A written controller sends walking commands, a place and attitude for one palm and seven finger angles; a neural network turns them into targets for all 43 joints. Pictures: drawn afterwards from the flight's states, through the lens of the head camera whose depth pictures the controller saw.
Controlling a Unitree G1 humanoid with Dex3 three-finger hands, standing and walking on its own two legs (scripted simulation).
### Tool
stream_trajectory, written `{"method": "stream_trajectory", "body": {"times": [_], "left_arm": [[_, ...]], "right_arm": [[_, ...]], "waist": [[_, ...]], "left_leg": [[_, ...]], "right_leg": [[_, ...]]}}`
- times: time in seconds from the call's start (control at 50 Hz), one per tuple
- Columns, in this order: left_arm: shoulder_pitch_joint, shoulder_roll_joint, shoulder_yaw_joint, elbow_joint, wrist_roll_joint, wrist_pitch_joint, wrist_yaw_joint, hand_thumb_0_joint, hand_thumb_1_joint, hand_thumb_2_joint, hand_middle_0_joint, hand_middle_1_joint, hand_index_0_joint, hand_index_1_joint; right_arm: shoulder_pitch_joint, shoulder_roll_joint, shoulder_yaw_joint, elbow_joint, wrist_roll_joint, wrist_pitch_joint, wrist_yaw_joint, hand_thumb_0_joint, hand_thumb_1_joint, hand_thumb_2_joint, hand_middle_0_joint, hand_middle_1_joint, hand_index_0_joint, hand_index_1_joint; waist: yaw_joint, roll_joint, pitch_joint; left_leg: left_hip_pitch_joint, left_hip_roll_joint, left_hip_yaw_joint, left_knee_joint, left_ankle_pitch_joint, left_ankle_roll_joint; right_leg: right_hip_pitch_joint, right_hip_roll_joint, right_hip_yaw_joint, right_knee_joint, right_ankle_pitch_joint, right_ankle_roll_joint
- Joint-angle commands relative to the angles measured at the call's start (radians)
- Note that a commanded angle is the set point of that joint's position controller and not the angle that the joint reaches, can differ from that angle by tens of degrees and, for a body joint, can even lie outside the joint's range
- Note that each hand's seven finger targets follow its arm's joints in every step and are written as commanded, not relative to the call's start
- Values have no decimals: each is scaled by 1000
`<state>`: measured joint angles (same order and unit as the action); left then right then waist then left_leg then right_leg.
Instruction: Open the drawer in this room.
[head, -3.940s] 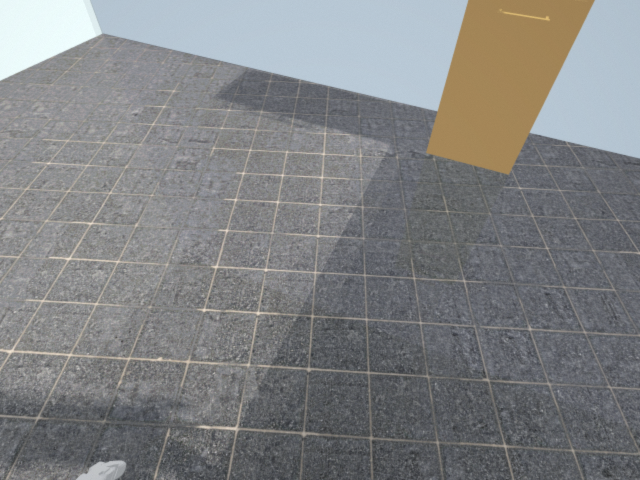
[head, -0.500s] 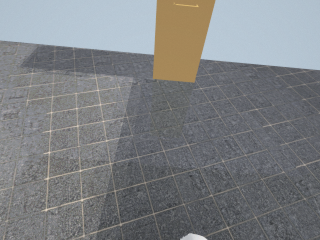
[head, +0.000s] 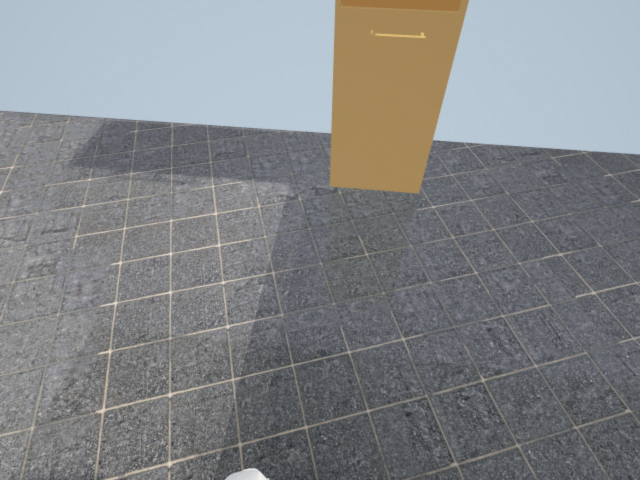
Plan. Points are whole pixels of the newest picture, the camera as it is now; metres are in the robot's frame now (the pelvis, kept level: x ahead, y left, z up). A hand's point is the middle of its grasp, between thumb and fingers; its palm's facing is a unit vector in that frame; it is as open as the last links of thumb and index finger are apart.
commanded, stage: turn or walk to find it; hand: left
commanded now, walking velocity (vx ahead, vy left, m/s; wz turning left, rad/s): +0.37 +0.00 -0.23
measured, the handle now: out of the picture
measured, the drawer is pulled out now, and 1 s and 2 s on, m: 0.00 0.00 0.00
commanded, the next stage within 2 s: stand and wait in 0.48 s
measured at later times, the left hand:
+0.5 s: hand (210, 388) +0.29 +0.21 -0.17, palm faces -0.07 -0.98 -0.19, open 7.3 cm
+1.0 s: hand (214, 372) +0.32 +0.21 -0.18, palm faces +0.06 -0.98 -0.17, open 7.2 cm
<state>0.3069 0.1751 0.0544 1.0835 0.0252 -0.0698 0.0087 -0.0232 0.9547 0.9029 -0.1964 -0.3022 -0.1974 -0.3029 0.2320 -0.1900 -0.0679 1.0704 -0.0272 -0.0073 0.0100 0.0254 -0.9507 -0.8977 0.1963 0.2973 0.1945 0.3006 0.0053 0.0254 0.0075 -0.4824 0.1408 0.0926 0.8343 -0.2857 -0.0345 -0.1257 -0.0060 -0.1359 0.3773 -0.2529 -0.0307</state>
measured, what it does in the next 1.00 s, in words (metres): walks ahead: left foot, then right foot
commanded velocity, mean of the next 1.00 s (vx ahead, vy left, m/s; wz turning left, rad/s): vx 0.10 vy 0.00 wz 0.03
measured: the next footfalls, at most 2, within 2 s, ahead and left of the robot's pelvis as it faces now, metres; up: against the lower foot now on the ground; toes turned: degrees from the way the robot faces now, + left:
left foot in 0.14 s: +0.17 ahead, +0.15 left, +0.00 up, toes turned +9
right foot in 0.56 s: +0.33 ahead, -0.11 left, +0.00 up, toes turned -11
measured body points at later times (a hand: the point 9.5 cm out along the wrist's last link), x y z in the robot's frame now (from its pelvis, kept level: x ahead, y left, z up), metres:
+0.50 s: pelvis +0.19 +0.03 +0.00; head +0.22 +0.03 +0.45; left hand +0.29 +0.26 -0.15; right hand +0.10 -0.16 -0.16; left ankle +0.13 +0.15 -0.74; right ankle +0.27 -0.11 -0.71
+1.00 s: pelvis +0.28 +0.03 +0.00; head +0.28 +0.05 +0.45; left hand +0.32 +0.26 -0.17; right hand +0.32 -0.21 -0.15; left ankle +0.27 +0.14 -0.74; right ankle +0.29 -0.10 -0.74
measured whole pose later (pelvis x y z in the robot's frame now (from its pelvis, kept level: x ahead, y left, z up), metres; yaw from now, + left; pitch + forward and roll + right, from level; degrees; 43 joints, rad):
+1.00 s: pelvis +0.28 +0.03 +0.00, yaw -1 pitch -1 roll -1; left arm 0.21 0.20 0.03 1.11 0.01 0.00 0.02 -0.01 0.94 0.90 -0.20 -0.30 -0.20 -0.30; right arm 0.22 -0.15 -0.01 1.10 -0.01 -0.02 -0.03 0.01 -0.94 -0.90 0.19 0.30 0.19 0.30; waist 0.02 -0.04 0.00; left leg -0.17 0.06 0.13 0.47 -0.27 0.00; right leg -0.19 -0.07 -0.18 0.42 -0.20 0.02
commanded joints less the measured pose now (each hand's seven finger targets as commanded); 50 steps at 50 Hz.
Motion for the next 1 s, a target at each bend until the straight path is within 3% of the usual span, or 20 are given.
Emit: {"method": "stream_trajectory", "body": {"times": [0.0, 0.04, 0.08, 0.1, 0.12, 0.14, 0.18, 0.24, 0.42, 0.5, 0.52, 0.54, 0.56, 0.58, 0.64, 0.68, 0.8, 0.84, 0.88, 0.98], "left_arm": [[59, 140, 20, -14, 4, -5, -3, 0, 900, 900, -200, -300, -200, -300], [60, 147, 22, -4, 2, 1, -6, 0, 900, 900, -200, -300, -200, -300], [44, 142, 24, -7, -3, 9, -8, 0, 900, 900, -200, -300, -200, -300], [59, 99, 16, -12, -6, 12, -13, 0, 900, 900, -200, -300, -200, -300], [71, 44, 7, -39, -13, 12, -22, 0, 900, 900, -200, -300, -200, -300], [12, 85, 10, -65, -2, 15, -16, 0, 900, 900, -200, -300, -200, -300], [-35, 71, 16, -55, 0, 18, -27, 0, 900, 900, -200, -300, -200, -300], [45, 28, 15, -19, 7, 38, -36, 0, 900, 900, -200, -300, -200, -300], [-113, -3, -3, -85, 0, 43, -11, 0, 900, 900, -200, -300, -200, -300], [-7, 40, 3, -58, 0, 29, -3, 0, 900, 900, -200, -300, -200, -300], [61, 96, 13, -33, 3, 15, 4, 0, 900, 900, -200, -300, -200, -300], [114, 178, 26, -18, 5, 7, 16, 0, 900, 900, -200, -300, -200, -300], [150, 214, 28, -15, -8, 7, 15, 0, 900, 900, -200, -300, -200, -300], [89, 196, 24, -23, -11, 4, 18, 0, 900, 900, -200, -300, -200, -300], [-82, 106, 3, -53, -7, 23, 32, 0, 900, 900, -200, -300, -200, -300], [-123, 90, -6, -59, -6, 27, 29, 0, 900, 900, -200, -300, -200, -300], [-135, 84, -6, -54, -14, 47, 27, 0, 900, 900, -200, -300, -200, -300], [-114, 46, -14, -54, -21, 58, 20, 0, 900, 900, -200, -300, -200, -300], [-87, 29, -14, -44, -18, 71, 19, 0, 900, 900, -200, -300, -200, -300], [-5, 63, -34, 22, -17, 56, 19, 0, 900, 900, -200, -300, -200, -300]], "right_arm": [[-56, -20, 10, -92, 5, -34, 22, 0, -900, -900, 200, 300, 200, 300], [-54, -38, 8, -94, 7, -40, 20, 0, -900, -900, 200, 300, 200, 300], [59, -78, 3, -57, 5, -52, 8, 0, -900, -900, 200, 300, 200, 300], [172, -150, -15, -23, -3, -60, -5, 0, -900, -900, 200, 300, 200, 300], [296, -264, -40, 0, -14, -63, -13, 0, -900, -900, 200, 300, 200, 300], [313, -265, -35, 1, -8, -50, -18, 0, -900, -900, 200, 300, 200, 300], [170, -171, -12, -35, -2, -54, -24, 0, -900, -900, 200, 300, 200, 300], [96, -95, 8, -39, 2, -74, -29, 0, -900, -900, 200, 300, 200, 300], [193, -63, 9, 36, 4, -62, -33, 0, -900, -900, 200, 300, 200, 300], [177, -65, 4, 45, 8, -43, -33, 0, -900, -900, 200, 300, 200, 300], [200, -29, 8, 49, 13, -45, -29, 0, -900, -900, 200, 300, 200, 300], [249, 25, 16, 39, 19, -42, -23, 0, -900, -900, 200, 300, 200, 300], [247, 26, 21, 23, 25, -25, -34, 0, -900, -900, 200, 300, 200, 300], [232, 22, 22, 27, 23, -13, -37, 0, -900, -900, 200, 300, 200, 300], [190, 45, 24, 48, 20, 2, -35, 0, -900, -900, 200, 300, 200, 300], [210, 66, 32, 57, 17, 16, -32, 0, -900, -900, 200, 300, 200, 300], [182, 34, 40, 42, 10, 11, -30, 0, -900, -900, 200, 300, 200, 300], [170, -23, 38, 45, 9, -6, -31, 0, -900, -900, 200, 300, 200, 300], [72, -61, 40, 22, 4, -14, -35, 0, -900, -900, 200, 300, 200, 300], [47, -57, 48, 19, 14, -22, -42, 0, -900, -900, 200, 300, 200, 300]], "waist": [[12, -178, 92], [-5, -149, 105], [-64, -63, 75], [-110, 105, 18], [-140, 362, -57], [-152, 337, -43], [-96, 145, 78], [-15, 105, 84], [-25, 111, 79], [38, 76, -4], [63, -26, -66], [62, -216, -131], [67, -274, -171], [52, -329, -172], [-5, -132, -36], [-28, -151, -22], [-37, -143, -3], [-25, 23, 11], [9, 185, 68], [10, 67, 17]], "left_leg": [[47, -20, 37, -145, 24, 7], [137, -33, 60, -214, 42, 10], [368, -57, 84, -332, 60, 12], [552, 41, -57, -418, -51, 46], [665, 299, -381, -572, -165, 127], [587, 349, -479, -652, -302, 162], [424, 317, -365, -677, -291, 171], [319, 212, -115, -675, -59, 118], [361, 131, -1, -546, 563, 165], [316, 82, -9, -361, 424, 103], [220, 38, 16, -239, 278, 63], [51, -61, 74, -50, -83, 19], [55, -86, 2, 117, -364, 6], [56, -58, -64, 187, -354, 4], [90, -23, -65, 149, -226, -3], [159, -34, -33, 58, -160, -12], [310, -45, 6, -313, 38, -13], [338, 40, -102, -470, 150, 17], [175, 94, -167, -580, 124, 59], [307, 35, -63, -531, 293, 39]], "right_leg": [[-71, -252, 222, -180, 12, -125], [-101, -244, 224, -151, -4, -112], [-190, -185, 171, -7, 13, -77], [-300, -114, 124, 224, 23, -43], [-465, -6, 0, 546, -242, 6], [-504, -18, 91, 728, -318, -5], [-561, -99, 125, 846, -171, -7], [-459, -119, 112, 799, -37, 16], [-326, -90, 6, 327, 34, 66], [-60, -66, -14, 104, 200, 60], [117, -144, 64, 96, 387, 37], [280, -366, 267, 79, 655, -35], [245, -469, 340, 23, 804, -123], [175, -445, 338, -1, 793, -140], [-22, -361, 179, -43, 552, -116], [-118, -310, 106, -82, 415, -92], [-174, -230, 84, -71, 83, -59], [-199, -150, 51, 0, -3, 11], [-72, -103, 20, 40, 37, 57], [-11, -140, 55, -22, 189, 46]]}}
